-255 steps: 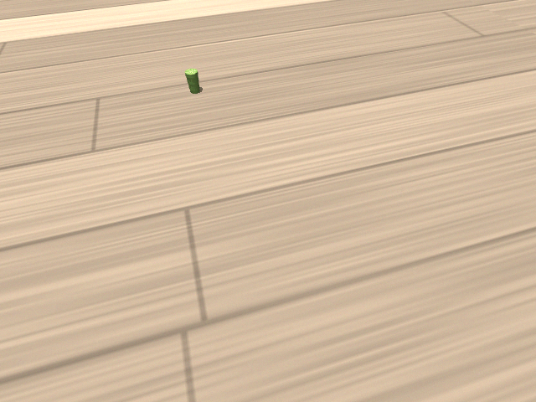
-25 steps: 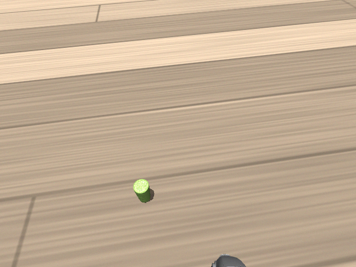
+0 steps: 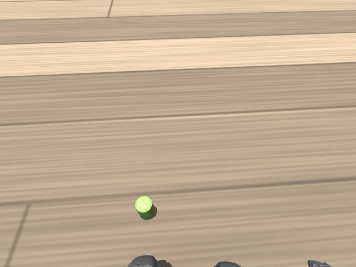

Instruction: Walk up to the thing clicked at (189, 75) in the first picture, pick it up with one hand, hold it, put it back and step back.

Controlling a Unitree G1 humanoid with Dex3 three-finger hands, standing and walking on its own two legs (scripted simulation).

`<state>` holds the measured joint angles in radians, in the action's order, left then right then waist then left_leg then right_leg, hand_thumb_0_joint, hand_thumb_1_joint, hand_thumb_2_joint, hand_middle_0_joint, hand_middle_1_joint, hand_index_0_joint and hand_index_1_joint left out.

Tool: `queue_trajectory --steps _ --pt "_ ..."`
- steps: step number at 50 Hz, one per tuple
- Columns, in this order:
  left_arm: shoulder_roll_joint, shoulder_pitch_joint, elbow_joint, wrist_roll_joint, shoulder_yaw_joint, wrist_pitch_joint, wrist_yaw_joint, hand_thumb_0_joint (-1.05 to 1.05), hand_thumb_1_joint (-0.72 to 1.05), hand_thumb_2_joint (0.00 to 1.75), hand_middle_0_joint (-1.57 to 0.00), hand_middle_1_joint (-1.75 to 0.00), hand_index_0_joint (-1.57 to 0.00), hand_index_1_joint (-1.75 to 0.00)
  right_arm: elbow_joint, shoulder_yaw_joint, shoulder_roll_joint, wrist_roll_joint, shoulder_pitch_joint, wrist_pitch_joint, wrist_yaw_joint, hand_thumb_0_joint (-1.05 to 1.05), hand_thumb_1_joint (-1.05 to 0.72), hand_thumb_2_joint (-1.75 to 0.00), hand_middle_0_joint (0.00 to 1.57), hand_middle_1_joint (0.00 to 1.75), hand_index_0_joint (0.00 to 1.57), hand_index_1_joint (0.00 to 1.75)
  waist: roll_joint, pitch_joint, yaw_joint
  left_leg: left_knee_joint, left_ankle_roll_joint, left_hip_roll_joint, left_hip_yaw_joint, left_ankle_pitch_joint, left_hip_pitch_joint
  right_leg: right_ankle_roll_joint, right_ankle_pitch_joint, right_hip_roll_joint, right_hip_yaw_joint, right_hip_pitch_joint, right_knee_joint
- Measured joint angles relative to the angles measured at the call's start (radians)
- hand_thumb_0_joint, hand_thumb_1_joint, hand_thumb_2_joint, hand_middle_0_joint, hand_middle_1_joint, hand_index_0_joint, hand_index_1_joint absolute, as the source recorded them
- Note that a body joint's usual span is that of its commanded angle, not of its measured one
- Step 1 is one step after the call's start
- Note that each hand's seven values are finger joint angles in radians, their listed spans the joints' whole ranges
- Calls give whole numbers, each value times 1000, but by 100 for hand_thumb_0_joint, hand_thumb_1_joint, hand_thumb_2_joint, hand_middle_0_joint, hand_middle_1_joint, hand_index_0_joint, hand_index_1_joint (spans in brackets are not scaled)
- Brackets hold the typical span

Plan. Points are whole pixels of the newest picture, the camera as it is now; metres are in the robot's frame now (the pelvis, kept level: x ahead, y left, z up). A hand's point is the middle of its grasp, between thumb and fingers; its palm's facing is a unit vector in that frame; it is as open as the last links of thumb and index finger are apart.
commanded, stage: walk up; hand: left
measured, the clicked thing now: (145, 209) +0.47 +0.20 -0.68
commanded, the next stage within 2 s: stand in 1.50 s
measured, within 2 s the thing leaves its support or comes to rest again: neither
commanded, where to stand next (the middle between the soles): +0.11 -0.01 m, yaw -1 degrees
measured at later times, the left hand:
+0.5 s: hand (85, 264) +0.14 +0.24 -0.13, palm faces -0.03 -0.93 -0.36, open 7.4 cm
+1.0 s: hand (85, 262) +0.15 +0.24 -0.12, palm faces -0.01 -0.95 -0.33, open 7.4 cm
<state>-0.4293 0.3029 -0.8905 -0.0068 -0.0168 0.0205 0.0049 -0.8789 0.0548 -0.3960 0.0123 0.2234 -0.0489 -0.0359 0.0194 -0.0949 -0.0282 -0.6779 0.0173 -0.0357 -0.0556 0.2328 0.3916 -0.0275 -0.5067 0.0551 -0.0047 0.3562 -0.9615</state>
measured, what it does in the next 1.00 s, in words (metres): steps on the spot: right foot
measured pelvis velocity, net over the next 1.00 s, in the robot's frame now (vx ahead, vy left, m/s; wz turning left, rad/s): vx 0.06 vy -0.01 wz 0.00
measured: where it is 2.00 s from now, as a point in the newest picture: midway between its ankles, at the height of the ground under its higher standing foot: outside the picture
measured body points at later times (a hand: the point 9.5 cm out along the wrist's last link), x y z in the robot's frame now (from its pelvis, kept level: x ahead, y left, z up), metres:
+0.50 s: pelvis +0.05 -0.01 +0.02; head +0.06 -0.02 +0.47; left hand +0.14 +0.29 -0.10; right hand +0.12 -0.31 -0.12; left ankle +0.08 +0.12 -0.71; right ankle +0.07 -0.14 -0.71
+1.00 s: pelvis +0.06 -0.01 +0.03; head +0.06 -0.01 +0.48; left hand +0.15 +0.29 -0.10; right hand +0.15 -0.31 -0.09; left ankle +0.08 +0.12 -0.71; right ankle +0.07 -0.14 -0.71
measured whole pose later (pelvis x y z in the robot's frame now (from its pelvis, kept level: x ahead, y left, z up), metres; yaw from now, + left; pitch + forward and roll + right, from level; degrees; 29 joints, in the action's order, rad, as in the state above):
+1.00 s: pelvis +0.06 -0.01 +0.03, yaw +0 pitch -2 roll +0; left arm -0.35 0.06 -1.17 -0.01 0.00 0.00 0.02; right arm -1.16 0.00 -0.36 0.00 0.06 -0.02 -0.01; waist 0.00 -0.04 -0.01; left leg -0.35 -0.02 -0.03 -0.02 0.16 0.16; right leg 0.02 -0.17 0.03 -0.05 0.12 -0.34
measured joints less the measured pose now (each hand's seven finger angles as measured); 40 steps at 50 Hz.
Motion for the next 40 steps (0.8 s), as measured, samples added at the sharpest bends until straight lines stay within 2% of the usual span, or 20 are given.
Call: queue_trajectory --steps 3,6,8,9,10,13,15,16,17,26,33,40 --pt "1 -15 -14 1 -1 1 2 1 91 90 -20 -30 -20 -30 9 -13 14 1 -3 1 7 1 -90 -90 20 30 21 30 17 -2 11 25 1 -4 -7 0 -25 -8 11 -8 -8 50 -22" --pt "10 -21 -29 -2 -6 8 7 1 91 90 -21 -30 -20 -30 8 -19 7 6 -8 9 11 1 -90 -90 20 30 21 30 13 1 23 26 -5 -9 -9 9 -32 -2 55 -4 -19 46 101" --pt "16 -25 -42 -6 -11 11 5 1 91 90 -21 -30 -20 -30 3 -22 -2 4 -12 18 14 1 -90 -90 20 30 21 30 3 3 27 -3 -13 -15 -7 31 -23 -1 119 -9 -22 14 211" --pt "19 -27 -51 -10 -13 13 2 1 91 90 -21 -30 -20 -30 -2 -24 -6 1 -15 25 16 1 -90 -90 20 30 21 30 -6 4 26 -27 -19 -23 -4 46 -16 6 186 -16 -24 -2 255" --pt "28 -34 -63 -15 -15 13 -1 1 91 90 -21 -30 -20 -30 -12 -23 -10 -4 -21 32 19 1 -90 -90 20 30 21 30 -27 0 26 -49 -25 -37 7 61 -12 16 209 -29 -34 -11 261" --pt "38 -48 -85 -20 -6 8 0 1 91 90 -21 -30 -20 -30 -51 -26 0 -13 -36 50 27 1 -90 -90 20 30 21 30 -34 12 15 -67 -10 -13 29 166 -16 22 194 -28 -27 -10 255" --pt "46 -69 -98 -15 3 1 1 1 91 90 -21 -30 -20 -30 -75 -30 3 -18 -44 44 26 1 -90 -90 20 30 21 30 -37 10 15 -17 -11 -2 30 92 -39 27 193 -21 -23 -19 265" --pt "51 -80 -104 -12 7 -1 1 1 91 90 -21 -30 -20 -30 -88 -31 4 -19 -48 40 26 1 -90 -90 20 30 21 30 -41 10 17 9 -20 -1 30 40 -49 31 194 -20 -23 -23 271" --pt "55 -92 -110 -9 11 -3 2 1 91 90 -21 -30 -20 -30 -102 -33 6 -18 -52 37 26 1 -90 -90 20 30 21 30 -43 10 19 23 -28 0 30 31 -57 33 197 -19 -24 -30 282" --pt "67 -205 -160 10 22 0 5 1 91 90 -21 -30 -20 -30 -209 -67 35 -17 -93 25 22 1 -90 -90 20 30 21 30 -33 23 26 148 -35 3 35 -1 -132 36 246 -20 -34 -113 420" --pt "71 -264 -206 12 22 -6 7 1 91 90 -21 -30 -20 -30 -254 -65 35 -14 -134 22 25 1 -90 -90 20 30 21 30 -25 32 32 238 -36 4 41 -39 -181 38 286 -21 -43 -167 515" --pt "76 -269 -244 8 18 -11 9 1 91 90 -21 -30 -20 -30 -274 -57 27 -12 -160 23 29 1 -90 -90 20 30 21 30 -22 44 30 291 -36 4 41 -60 -218 41 312 -23 -45 -210 579"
